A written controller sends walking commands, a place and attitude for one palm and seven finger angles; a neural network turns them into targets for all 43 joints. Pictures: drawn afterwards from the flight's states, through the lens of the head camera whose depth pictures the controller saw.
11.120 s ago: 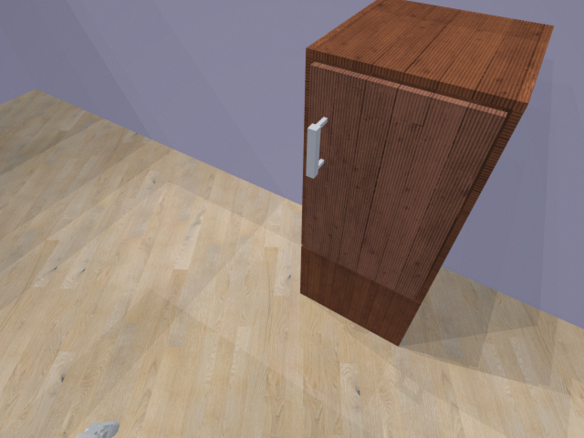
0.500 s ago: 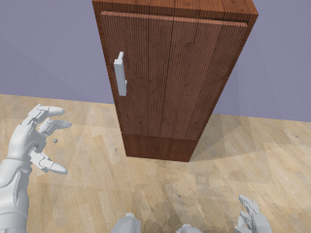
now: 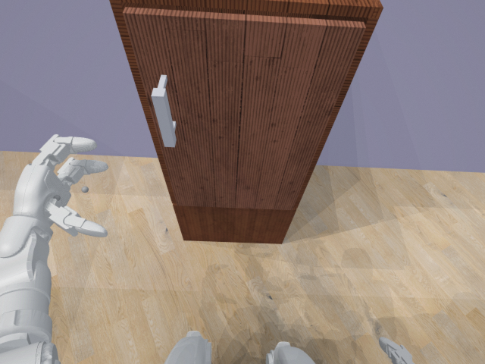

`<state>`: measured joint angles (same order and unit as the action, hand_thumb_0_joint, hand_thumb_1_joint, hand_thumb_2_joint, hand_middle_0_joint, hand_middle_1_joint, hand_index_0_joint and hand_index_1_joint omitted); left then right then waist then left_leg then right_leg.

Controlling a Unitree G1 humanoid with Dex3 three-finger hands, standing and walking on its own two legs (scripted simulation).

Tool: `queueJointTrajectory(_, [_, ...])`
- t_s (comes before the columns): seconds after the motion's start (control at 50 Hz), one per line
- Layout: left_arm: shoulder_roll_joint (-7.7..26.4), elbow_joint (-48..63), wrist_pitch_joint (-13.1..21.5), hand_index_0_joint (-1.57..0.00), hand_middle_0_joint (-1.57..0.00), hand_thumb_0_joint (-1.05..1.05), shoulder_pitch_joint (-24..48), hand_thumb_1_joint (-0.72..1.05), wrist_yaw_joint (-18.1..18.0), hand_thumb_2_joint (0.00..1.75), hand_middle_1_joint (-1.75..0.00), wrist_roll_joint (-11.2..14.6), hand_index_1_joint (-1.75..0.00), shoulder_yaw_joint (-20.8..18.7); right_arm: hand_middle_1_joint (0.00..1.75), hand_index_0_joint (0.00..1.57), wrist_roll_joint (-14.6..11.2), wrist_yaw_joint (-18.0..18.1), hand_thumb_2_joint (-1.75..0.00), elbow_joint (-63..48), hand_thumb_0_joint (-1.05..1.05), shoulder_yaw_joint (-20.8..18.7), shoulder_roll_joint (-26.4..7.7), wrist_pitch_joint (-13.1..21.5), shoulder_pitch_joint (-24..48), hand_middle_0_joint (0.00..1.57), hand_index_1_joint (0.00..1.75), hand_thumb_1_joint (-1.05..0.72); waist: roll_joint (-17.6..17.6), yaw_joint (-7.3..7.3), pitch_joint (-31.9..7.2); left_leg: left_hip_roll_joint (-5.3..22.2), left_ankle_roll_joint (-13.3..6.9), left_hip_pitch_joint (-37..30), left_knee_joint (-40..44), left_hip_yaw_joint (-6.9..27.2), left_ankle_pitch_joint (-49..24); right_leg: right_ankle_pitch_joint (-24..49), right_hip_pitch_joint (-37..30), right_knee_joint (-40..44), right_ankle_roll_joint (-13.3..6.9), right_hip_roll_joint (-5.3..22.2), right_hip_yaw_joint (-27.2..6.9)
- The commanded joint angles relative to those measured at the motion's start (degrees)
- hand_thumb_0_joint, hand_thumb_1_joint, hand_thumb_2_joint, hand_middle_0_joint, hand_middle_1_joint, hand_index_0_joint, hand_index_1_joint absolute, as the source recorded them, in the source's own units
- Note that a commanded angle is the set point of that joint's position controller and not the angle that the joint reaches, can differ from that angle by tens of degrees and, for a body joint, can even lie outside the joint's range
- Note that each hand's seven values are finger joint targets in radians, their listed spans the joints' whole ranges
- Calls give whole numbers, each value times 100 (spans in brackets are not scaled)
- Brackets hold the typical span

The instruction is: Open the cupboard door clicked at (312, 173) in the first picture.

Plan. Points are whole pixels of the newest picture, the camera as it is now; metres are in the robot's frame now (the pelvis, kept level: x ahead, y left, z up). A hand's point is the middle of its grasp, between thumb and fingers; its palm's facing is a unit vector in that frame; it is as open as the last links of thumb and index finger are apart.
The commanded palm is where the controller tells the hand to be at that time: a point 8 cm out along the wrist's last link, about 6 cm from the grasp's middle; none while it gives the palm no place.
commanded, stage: move the hooked fingers beside the handle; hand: left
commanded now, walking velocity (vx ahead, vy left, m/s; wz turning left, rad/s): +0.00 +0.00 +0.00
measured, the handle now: (166, 112) +0.55 +0.16 +0.06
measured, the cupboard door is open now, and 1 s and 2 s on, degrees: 0 0 0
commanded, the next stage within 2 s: slide the fingers in behind the handle in 1.72 s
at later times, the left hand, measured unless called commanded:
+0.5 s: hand (110, 155) +0.44 +0.24 +0.06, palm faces -0.01 -1.00 -0.02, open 14.0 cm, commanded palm +0.42 +0.29 +0.06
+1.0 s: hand (130, 128) +0.50 +0.22 +0.06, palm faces -0.01 -1.00 -0.02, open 14.0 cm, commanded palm +0.48 +0.27 +0.05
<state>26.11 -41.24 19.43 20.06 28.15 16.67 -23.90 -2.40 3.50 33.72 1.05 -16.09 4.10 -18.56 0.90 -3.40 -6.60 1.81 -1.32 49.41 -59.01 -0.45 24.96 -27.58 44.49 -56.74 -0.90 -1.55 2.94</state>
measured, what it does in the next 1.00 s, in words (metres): stands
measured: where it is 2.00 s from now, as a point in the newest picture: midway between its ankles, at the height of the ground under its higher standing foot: outside the picture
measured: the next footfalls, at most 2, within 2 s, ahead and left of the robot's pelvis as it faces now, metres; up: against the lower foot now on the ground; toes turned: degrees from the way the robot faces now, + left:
none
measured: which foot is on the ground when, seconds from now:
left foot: down 0.00-1.00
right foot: down 0.00-1.00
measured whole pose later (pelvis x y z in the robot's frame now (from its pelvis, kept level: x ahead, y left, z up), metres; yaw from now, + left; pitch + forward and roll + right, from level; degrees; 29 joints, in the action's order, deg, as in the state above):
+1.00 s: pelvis +0.00 +0.00 -0.02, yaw -2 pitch +22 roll -3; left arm 34.9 -68.2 21.8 51.2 20.0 6.4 -25.2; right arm -0.2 1.4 35.3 2.4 -16.1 -3.3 -21.6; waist 1.3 -10.2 -6.2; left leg 3.1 -1.4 61.1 -64.7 -0.2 26.2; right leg -28.1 56.0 -61.6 -0.9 -2.7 3.1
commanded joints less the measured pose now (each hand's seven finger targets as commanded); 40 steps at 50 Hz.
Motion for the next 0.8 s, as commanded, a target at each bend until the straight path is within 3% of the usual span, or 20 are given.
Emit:
queueJointTrajectory(0.0, [1649, 883, 398, -30, -30, 0, 2071, -50, -117, 30, -120, 39, -120, -388, 30, 20, -6, 80, -90, -608, 0, -336, -912, 186, -235, 20, 30, -90, 367, -5, -1935, -98, -76, -1517, 725, 221, -1414, 1474, -518, 759, -31, -75, -223])
queueJointTrajectory(0.06, [1623, 710, 468, -30, -30, 0, 2501, -50, -195, 30, -120, -58, -120, -275, 30, 20, 5, 72, -90, -555, 0, -331, -914, 138, -290, 20, 30, -90, 470, -65, -1877, -79, -70, -1583, 692, 273, -1413, 1383, -324, 717, -71, -92, -186])
queueJointTrajectory(0.08, [1735, 634, 483, -30, -30, 0, 2538, -50, -233, 30, -120, -105, -120, -370, 30, 20, 8, 70, -90, -535, 0, -339, -938, 112, -326, 20, 30, -90, 450, -61, -2030, -61, -63, -1657, 683, 268, -1458, 1406, -296, 703, -53, -91, -190])
queueJointTrajectory(0.16, [1580, 451, 550, -30, -30, 0, 2945, -50, -307, 30, -120, -190, -120, -157, 30, 20, 36, 31, -90, -467, 0, -340, -933, 56, -403, 20, 30, -90, 649, -99, -2164, -40, -34, -1860, 635, 363, -1663, 1433, -113, 622, -94, -97, -136])
queueJointTrajectory(0.22, [1620, 32, 484, -30, -30, 0, 3034, -50, -372, 30, -120, -252, -120, -177, 30, 20, 32, 7, -90, -430, 0, -340, -956, -33, -460, 20, 30, -90, 402, -165, -2067, -38, -46, -1640, 625, 312, -1492, 1386, -100, 659, -41, -90, -143])
queueJointTrajectory(0.26, [1891, -42, 521, -30, -30, 0, 3192, -50, -429, 30, -120, -298, -120, -380, 30, 20, 51, 7, -90, -410, 0, -337, -979, -82, -521, 20, 30, -90, 444, -107, -2153, -39, -48, -1590, 584, 328, -1630, 1491, -177, 584, -71, -98, -147])
queueJointTrajectory(0.3, [1691, -7, 554, -30, -30, 0, 3296, -50, -453, 30, -120, -349, -120, -198, 30, 20, 54, -28, -90, -422, 0, -342, -951, -126, -539, 20, 30, -90, 609, -145, -2284, -24, -24, -1824, 574, 338, -1794, 1555, -37, 574, -60, -99, -131])
queueJointTrajectory(0.36, [1746, -23, 660, -30, -30, 0, 3573, -50, -524, 30, -120, -365, -120, -230, 30, 20, 76, -40, -90, -361, 0, -352, -960, -190, -609, 20, 30, -90, 534, -183, -2390, -13, -33, -1834, 507, 366, -1889, 1612, -43, 529, -71, -119, -133])
queueJointTrajectory(0.44, [1826, -385, 683, -30, -30, 0, 3820, -50, -597, 30, -120, -458, -120, -245, 30, 20, 77, -49, -90, -280, 0, -356, -988, -290, -673, 20, 30, -90, 516, -248, -2247, -4, -27, -1725, 525, 371, -1660, 1426, 100, 561, -53, -113, -127])
queueJointTrajectory(0.48, [1713, -484, 704, -30, -30, 0, 3893, -50, -609, 30, -120, -498, -120, -147, 30, 20, 84, -60, -90, -277, 0, -346, -978, -333, -710, 20, 30, -90, 561, -276, -2341, 1, -28, -1800, 495, 372, -1726, 1453, 173, 534, -51, -129, -124])
queueJointTrajectory(0.54, [1831, -609, 730, -30, -30, 0, 4246, -50, -662, 30, -120, -543, -120, -181, 30, 20, 104, -59, -90, -208, 0, -348, -992, -390, -775, 20, 30, -90, 518, -350, -2339, 3, -48, -1707, 441, 376, -1691, 1469, 181, 531, -38, -123, -146])
queueJointTrajectory(0.56, [1901, -650, 754, -30, -30, 0, 4260, -50, -672, 30, -120, -570, -120, -219, 30, 20, 114, -57, -90, -209, 0, -342, -1000, -410, -813, 20, 30, -90, 589, -314, -2378, 0, -40, -1723, 411, 396, -1757, 1483, 217, 482, -68, -133, -143])
queueJointTrajectory(0.58, [1803, -705, 753, -30, -30, 0, 4425, -50, -677, 30, -120, -597, -120, -104, 30, 20, 109, -66, -90, -184, 0, -326, -990, -421, -812, 20, 30, -90, 658, -396, -2407, 7, -40, -1768, 396, 386, -1741, 1470, 310, 488, -44, -134, -149])
queueJointTrajectory(0.6, [2033, -791, 767, -30, -30, 0, 4545, -50, -710, 30, -120, -627, -120, -263, 30, 20, 125, -62, -90, -139, 0, -330, -1017, -444, -853, 20, 30, -90, 640, -373, -2359, 19, -31, -1712, 383, 421, -1714, 1432, 321, 471, -52, -135, -143])
queueJointTrajectory(0.62, [1922, -881, 757, -30, -30, 0, 4527, -50, -716, 30, -120, -642, -120, -165, 30, 20, 121, -68, -90, -156, 0, -326, -1011, -461, -858, 20, 30, -90, 618, -418, -2361, 11, -41, -1691, 383, 414, -1668, 1389, 353, 488, -43, -139, -150])
queueJointTrajectory(0.7, [2280, -1114, 732, -30, -30, 0, 4813, -50, -751, 30, -120, -720, -120, -350, 30, 20, 149, -71, -90, -119, 0, -293, -1047, -521, -966, 20, 30, -90, 627, -445, -2479, 11, -60, -1505, 270, 393, -1745, 1533, 268, 414, -32, -143, -185])
queueJointTrajectory(0.76, [2024, -1097, 742, -30, -30, 0, 5055, -50, -764, 30, -120, -746, -120, -138, 30, 20, 172, -102, -90, -142, 0, -289, -1010, -543, -1016, 20, 30, -90, 833, -515, -2484, 15, -60, -1642, 236, 415, -1815, 1510, 449, 400, -55, -162, -157])
queueJointTrajectory(0.78, [2225, -1182, 741, -30, -30, 0, 5009, -50, -777, 30, -120, -778, -120, -287, 30, 20, 178, -97, -90, -119, 0, -296, -1062, -568, -1047, 20, 30, -90, 743, -488, -2627, 31, -47, -1658, 225, 428, -1839, 1516, 423, 382, -43, -164, -158])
